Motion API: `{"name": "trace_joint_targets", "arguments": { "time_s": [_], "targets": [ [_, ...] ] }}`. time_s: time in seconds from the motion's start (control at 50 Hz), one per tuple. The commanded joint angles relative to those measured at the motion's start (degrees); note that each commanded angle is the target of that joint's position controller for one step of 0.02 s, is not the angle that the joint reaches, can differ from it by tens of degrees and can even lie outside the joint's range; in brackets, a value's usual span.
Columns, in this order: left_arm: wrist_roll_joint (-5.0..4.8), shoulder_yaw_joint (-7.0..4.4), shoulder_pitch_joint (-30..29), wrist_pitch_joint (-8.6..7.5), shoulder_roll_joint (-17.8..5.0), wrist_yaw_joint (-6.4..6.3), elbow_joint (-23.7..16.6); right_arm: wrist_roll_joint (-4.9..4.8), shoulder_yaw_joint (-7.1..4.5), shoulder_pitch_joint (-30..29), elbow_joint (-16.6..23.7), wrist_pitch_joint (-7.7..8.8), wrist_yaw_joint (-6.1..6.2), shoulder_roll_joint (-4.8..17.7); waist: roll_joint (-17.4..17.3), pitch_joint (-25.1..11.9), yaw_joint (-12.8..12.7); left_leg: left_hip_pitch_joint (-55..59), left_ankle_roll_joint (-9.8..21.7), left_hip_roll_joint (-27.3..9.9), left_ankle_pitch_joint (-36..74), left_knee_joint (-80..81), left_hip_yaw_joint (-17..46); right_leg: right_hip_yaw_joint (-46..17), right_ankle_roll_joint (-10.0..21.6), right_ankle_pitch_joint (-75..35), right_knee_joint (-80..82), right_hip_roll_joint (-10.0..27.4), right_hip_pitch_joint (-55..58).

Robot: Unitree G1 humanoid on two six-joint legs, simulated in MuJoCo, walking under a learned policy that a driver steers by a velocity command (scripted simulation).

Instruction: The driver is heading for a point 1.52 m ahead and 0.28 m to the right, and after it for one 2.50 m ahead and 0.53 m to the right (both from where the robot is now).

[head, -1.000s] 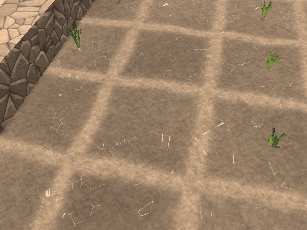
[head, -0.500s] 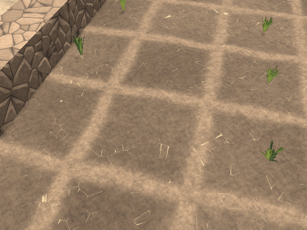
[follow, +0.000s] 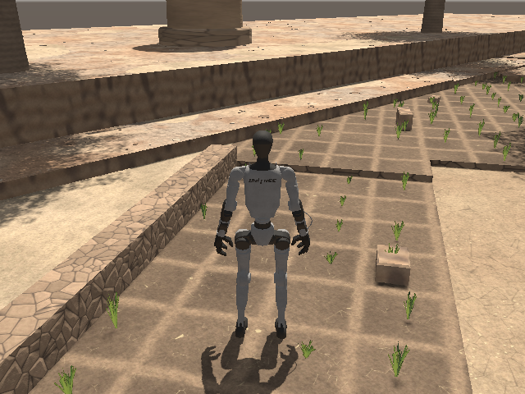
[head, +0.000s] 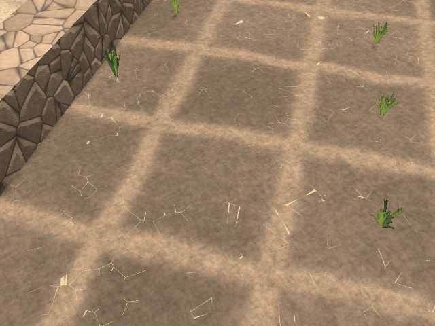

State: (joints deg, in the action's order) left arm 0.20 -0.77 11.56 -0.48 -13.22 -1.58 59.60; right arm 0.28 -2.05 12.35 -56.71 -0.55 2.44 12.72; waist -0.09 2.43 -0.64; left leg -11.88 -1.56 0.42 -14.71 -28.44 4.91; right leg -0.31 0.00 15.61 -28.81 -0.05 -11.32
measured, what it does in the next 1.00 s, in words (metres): stands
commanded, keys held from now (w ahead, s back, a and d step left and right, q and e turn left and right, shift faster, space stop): no key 0.90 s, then w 0.10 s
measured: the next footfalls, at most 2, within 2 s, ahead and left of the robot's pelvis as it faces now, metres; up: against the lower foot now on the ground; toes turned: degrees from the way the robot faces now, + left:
right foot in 1.62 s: +0.40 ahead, -0.13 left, +0.00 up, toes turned -17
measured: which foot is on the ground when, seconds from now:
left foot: down 0.00-1.00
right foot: down 0.00-1.00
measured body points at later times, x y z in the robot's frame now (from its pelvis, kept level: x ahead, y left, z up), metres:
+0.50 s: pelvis +0.00 -0.01 +0.00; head +0.01 -0.01 +0.45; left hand +0.02 +0.24 -0.15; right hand +0.03 -0.25 -0.15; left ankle +0.01 +0.14 -0.74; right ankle +0.00 -0.12 -0.74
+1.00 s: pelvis +0.01 -0.01 +0.00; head +0.02 -0.01 +0.45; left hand +0.00 +0.23 -0.16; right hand +0.01 -0.25 -0.16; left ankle +0.01 +0.14 -0.73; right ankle +0.00 -0.12 -0.74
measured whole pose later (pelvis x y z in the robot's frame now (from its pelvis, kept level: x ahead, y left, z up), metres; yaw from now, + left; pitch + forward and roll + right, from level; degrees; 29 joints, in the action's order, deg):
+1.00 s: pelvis +0.01 -0.01 +0.00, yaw +0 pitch -1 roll +0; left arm -0.8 -0.5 18.4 -0.4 -10.7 -2.3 62.1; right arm -0.4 -0.4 16.8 -64.5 0.0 2.9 10.8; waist -0.2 0.8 -0.4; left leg -13.5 -0.4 -0.2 -21.2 -32.4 4.6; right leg 0.0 1.4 18.4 -30.4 -0.7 -12.0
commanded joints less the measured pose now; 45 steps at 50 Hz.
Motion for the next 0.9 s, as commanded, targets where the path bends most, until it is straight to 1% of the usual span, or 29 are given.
{"name": "trace_joint_targets", "arguments": {
  "time_s": [0.02,0.2,0.4,0.62,0.9],
  "targets": [
    [-0.04,-0.97,1.1,-0.44,-6.2,-0.26,-1.3,-0.05,-0.93,1.0,0.6,0.51,0.23,5.9,-0.1,-0.4,0.1,0.1,1.3,-0.8,7.6,4.5,0.1,-1.7,0.9,-3.7,6.3,1.6,-1.6],
    [-0.11,-0.67,2.9,-0.35,-5.4,-0.35,0.0,-0.15,-0.33,1.9,-2.6,0.49,0.34,5.4,0.1,-0.1,0.2,-0.2,1.1,-0.6,7.6,4.7,-0.4,-1.5,1.1,-4.6,6.5,1.4,-1.3],
    [-0.17,-0.40,4.9,-0.30,-4.6,-0.37,0.8,-0.23,0.25,3.1,-4.9,0.45,0.41,4.7,0.1,0.3,0.3,-0.6,1.0,-0.5,7.5,4.8,-0.8,-1.4,1.2,-5.3,6.6,1.2,-1.2],
    [-0.23,-0.24,6.9,-0.29,-3.8,-0.43,1.3,-0.29,0.67,4.5,-6.2,0.43,0.50,4.0,0.1,0.7,0.3,-0.9,0.9,-0.5,7.4,4.9,-1.1,-1.4,1.4,-5.6,6.6,1.1,-1.2],
    [-0.31,-0.20,8.9,-0.28,-2.9,-0.56,1.6,-0.36,0.91,6.1,-6.9,0.48,0.60,3.3,0.1,1.1,0.4,-1.3,0.8,-0.5,7.2,4.8,-1.3,-1.3,1.4,-5.8,6.5,1.0,-1.3]
  ]
}}
Keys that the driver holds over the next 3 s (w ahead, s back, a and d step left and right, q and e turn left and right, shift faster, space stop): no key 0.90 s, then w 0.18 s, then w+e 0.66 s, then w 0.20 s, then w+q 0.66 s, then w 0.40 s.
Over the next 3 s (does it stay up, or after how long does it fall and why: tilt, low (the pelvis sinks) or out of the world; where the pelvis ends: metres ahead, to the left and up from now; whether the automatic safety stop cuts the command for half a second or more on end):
stays up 1.01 -0.20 0.01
